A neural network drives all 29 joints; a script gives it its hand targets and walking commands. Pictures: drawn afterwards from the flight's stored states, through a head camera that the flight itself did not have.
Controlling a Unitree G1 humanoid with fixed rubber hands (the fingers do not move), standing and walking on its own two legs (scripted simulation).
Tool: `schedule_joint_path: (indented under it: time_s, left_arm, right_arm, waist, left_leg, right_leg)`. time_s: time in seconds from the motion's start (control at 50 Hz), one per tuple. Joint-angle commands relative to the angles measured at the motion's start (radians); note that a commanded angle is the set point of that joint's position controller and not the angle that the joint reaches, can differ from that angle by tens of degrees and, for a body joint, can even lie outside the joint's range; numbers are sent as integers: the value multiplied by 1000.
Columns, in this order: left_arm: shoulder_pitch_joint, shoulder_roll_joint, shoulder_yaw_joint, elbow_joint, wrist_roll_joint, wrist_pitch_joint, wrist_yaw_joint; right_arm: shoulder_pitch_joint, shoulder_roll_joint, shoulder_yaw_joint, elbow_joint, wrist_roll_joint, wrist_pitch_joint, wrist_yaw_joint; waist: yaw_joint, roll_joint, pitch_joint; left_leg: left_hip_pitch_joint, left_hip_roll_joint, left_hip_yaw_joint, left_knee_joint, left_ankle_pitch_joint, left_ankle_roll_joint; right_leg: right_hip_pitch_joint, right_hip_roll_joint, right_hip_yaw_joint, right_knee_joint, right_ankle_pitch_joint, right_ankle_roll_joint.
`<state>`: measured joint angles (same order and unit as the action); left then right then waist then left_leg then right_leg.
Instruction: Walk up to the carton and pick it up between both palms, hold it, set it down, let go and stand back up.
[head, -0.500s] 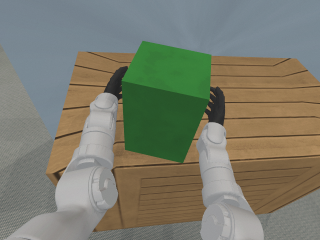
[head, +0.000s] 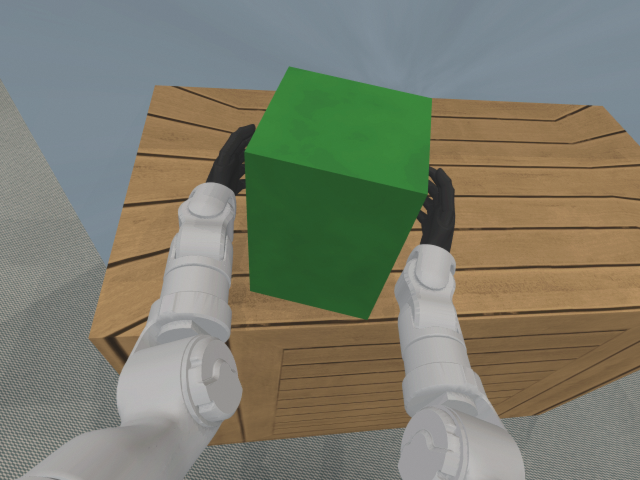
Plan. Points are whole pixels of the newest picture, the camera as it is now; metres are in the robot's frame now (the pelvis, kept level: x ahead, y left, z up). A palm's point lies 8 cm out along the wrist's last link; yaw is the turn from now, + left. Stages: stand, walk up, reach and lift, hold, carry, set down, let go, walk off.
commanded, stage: set down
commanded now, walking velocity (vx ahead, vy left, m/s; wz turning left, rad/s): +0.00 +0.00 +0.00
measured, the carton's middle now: (331, 204) +0.42 -0.04 +0.09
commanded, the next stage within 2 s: none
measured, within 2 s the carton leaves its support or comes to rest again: rests again in 0.46 s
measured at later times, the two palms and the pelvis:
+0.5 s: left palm (233, 195) +0.46 +0.09 +0.07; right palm (423, 247) +0.38 -0.16 +0.06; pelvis +0.01 +0.00 +0.00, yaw -1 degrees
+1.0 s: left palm (201, 167) +0.45 +0.13 +0.13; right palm (450, 211) +0.38 -0.18 +0.13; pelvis -0.02 +0.00 -0.01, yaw -1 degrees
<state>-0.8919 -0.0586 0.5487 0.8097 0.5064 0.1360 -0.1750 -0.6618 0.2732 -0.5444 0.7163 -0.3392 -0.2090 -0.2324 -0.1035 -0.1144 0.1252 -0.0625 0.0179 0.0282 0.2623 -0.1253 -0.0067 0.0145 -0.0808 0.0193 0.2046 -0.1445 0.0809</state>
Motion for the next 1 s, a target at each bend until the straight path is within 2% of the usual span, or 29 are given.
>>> schedule_joint_path:
  time_s: [0.0, 0.06, 0.08, 0.14, 0.16, 0.18, 0.2, 0.22, 0.32, 0.36, 0.38, 0.4, 0.44, 0.46, 0.5, 0.52, 0.56, 0.58, 0.6, 0.64, 0.68, 0.72, 0.74, 0.78, 0.82, 0.84, 0.86, 0.9, 0.98]
  left_arm:
    - [-347, -354, -213, 77, 6, 3, -82]
    - [-342, -342, -199, 104, 19, 1, -80]
    - [-342, -391, -192, 130, 19, -3, -88]
    - [-319, -351, -211, 96, 7, -12, -77]
    - [-333, -325, -242, 79, -7, -18, -64]
    - [-337, -224, -172, 99, -6, -27, -49]
    - [-320, -224, -226, 85, -41, -38, -32]
    - [-343, -127, -163, 73, -37, -49, -8]
    - [-470, 94, -350, 27, -268, -82, 117]
    - [-563, 123, -424, -27, -357, -105, 141]
    - [-629, 158, -462, -162, -403, -116, 162]
    - [-599, 162, -473, -34, -427, -117, 175]
    - [-605, 290, -446, -172, -471, -119, 202]
    - [-572, 292, -428, -86, -457, -89, 205]
    - [-533, 358, -409, -53, -453, -44, 200]
    - [-513, 374, -414, -131, -476, -24, 197]
    - [-523, 382, -427, -10, -492, 18, 179]
    - [-487, 410, -427, -51, -502, 28, 179]
    - [-473, 405, -423, 27, -483, 47, 177]
    - [-505, 428, -438, -16, -506, 44, 171]
    - [-486, 410, -479, 134, -522, 51, 170]
    - [-503, 451, -490, -116, -557, 70, 181]
    - [-472, 416, -520, 69, -577, 80, 173]
    - [-589, 459, -521, -44, -610, 81, 172]
    - [-666, 460, -588, -30, -662, 86, 176]
    - [-672, 469, -590, -20, -672, 85, 183]
    - [-685, 453, -612, -173, -689, 78, 191]
    - [-761, 479, -612, -221, -731, 83, 205]
    - [-813, 536, -604, -142, -759, 138, 213]
  right_arm:
    - [-389, 279, 234, 71, -59, 16, 74]
    - [-380, 305, 225, 96, -65, 17, 85]
    - [-391, 375, 224, 80, -82, 15, 82]
    - [-339, 324, 243, 86, -66, 0, 76]
    - [-363, 261, 245, 74, -48, -15, 75]
    - [-339, 232, 233, 87, -48, -18, 62]
    - [-338, 193, 239, 73, -28, -21, 50]
    - [-325, 165, 237, 111, -12, -19, 38]
    - [-449, -52, 342, 35, 243, -21, -55]
    - [-494, -76, 330, 9, 288, 2, -73]
    - [-552, -121, 366, -100, 338, 12, -80]
    - [-538, -110, 363, -78, 347, 33, -93]
    - [-527, -210, 395, -229, 394, 66, -102]
    - [-515, -185, 454, -189, 405, 88, -113]
    - [-501, -254, 503, -169, 438, 127, -146]
    - [-517, -273, 535, -242, 482, 143, -159]
    - [-538, -282, 563, -128, 513, 196, -171]
    - [-530, -298, 563, -186, 537, 202, -180]
    - [-503, -304, 567, -70, 546, 224, -186]
    - [-517, -311, 570, -87, 588, 237, -185]
    - [-520, -305, 578, 64, 616, 270, -176]
    - [-511, -417, 538, -96, 654, 274, -169]
    - [-520, -354, 569, 12, 666, 287, -172]
    - [-612, -395, 491, -123, 646, 293, -174]
    - [-704, -412, 465, -125, 644, 323, -167]
    - [-686, -417, 457, -134, 627, 333, -164]
    - [-677, -425, 441, -225, 641, 337, -155]
    - [-747, -461, 407, -265, 627, 354, -153]
    - [-803, -467, 418, -251, 627, 422, -160]
  waist:
    - [-9, 148, -303]
    - [-16, 135, -267]
    - [4, 105, -258]
    - [11, 140, -288]
    - [-14, 161, -359]
    - [22, 144, -359]
    - [-11, 132, -354]
    - [25, 141, -371]
    - [-11, 141, -550]
    - [-73, 170, -718]
    - [-54, 229, -933]
    - [-94, 210, -880]
    - [-65, 243, -1143]
    - [-38, 209, -1060]
    - [-39, 179, -970]
    - [-35, 149, -973]
    - [-42, 154, -809]
    - [-23, 159, -824]
    - [-45, 141, -735]
    - [-28, 186, -738]
    - [-39, 181, -597]
    - [-49, 254, -790]
    - [-56, 216, -619]
    - [-76, 238, -742]
    - [-109, 228, -728]
    - [-99, 254, -773]
    - [-94, 296, -887]
    - [-113, 314, -988]
    - [-89, 284, -993]
  left_leg:
    - [90, -47, 131, -38, 69, 2]
    - [98, -40, 124, -30, 72, 3]
    - [81, -40, 132, -27, 62, 16]
    - [89, -40, 137, -15, 140, 5]
    - [117, -41, 128, 1, 186, -8]
    - [99, -42, 129, 3, 193, -6]
    - [87, -40, 132, 2, 155, -6]
    - [82, -40, 133, 4, 169, 2]
    - [15, -36, 114, 70, 198, -5]
    - [19, -33, 95, 106, 224, -10]
    - [75, -32, 86, 149, 310, -26]
    - [28, -32, 73, 182, 277, -28]
    - [59, -41, 80, 198, 370, -36]
    - [8, -48, 71, 208, 375, -24]
    - [-41, -52, 77, 178, 361, -15]
    - [-47, -48, 71, 173, 378, -9]
    - [-65, -45, 63, 162, 330, -4]
    - [-42, -40, 65, 167, 350, -13]
    - [-41, -40, 57, 160, 315, -13]
    - [4, -31, 61, 169, 320, -23]
    - [-22, -24, 49, 170, 269, -18]
    - [141, -17, 48, 195, 444, -49]
    - [86, -15, 26, 216, 377, -39]
    - [103, -21, 39, 210, 339, -45]
    - [64, -22, 31, 197, 210, -40]
    - [75, -20, 25, 205, 218, -45]
    - [146, -22, 19, 219, 272, -58]
    - [161, -17, 6, 248, 301, -57]
    - [113, -21, 17, 233, 202, -43]
  right_leg:
    - [-1, 113, -171, 8, 153, -4]
    - [-29, 113, -177, 3, 140, -4]
    - [-21, 110, -170, 5, 128, -2]
    - [0, 108, -166, 20, 194, -4]
    - [-10, 118, -173, 33, 233, -5]
    - [2, 119, -165, 25, 245, 2]
    - [-11, 117, -161, 26, 226, -1]
    - [-9, 110, -149, 32, 237, 1]
    - [-32, 117, -120, 66, 372, -2]
    - [-81, 125, -120, 88, 410, -5]
    - [-71, 132, -114, 117, 490, -14]
    - [-149, 125, -102, 126, 477, -14]
    - [-32, 125, -69, 184, 674, -22]
    - [2, 123, -65, 189, 719, -17]
    - [61, 119, -65, 209, 809, -7]
    - [96, 119, -54, 215, 859, 1]
    - [35, 117, -63, 207, 751, -2]
    - [28, 127, -64, 204, 748, -5]
    - [-25, 132, -68, 185, 691, -9]
    - [-103, 136, -75, 168, 615, -18]
    - [-188, 137, -81, 146, 512, -21]
    - [-156, 166, -85, 136, 572, -42]
    - [-236, 162, -91, 121, 491, -34]
    - [-240, 158, -99, 120, 462, -32]
    - [-267, 155, -102, 114, 367, -41]
    - [-267, 157, -103, 119, 361, -42]
    - [-260, 159, -106, 124, 393, -46]
    - [-296, 167, -104, 135, 391, -56]
    - [-277, 151, -99, 150, 378, -43]
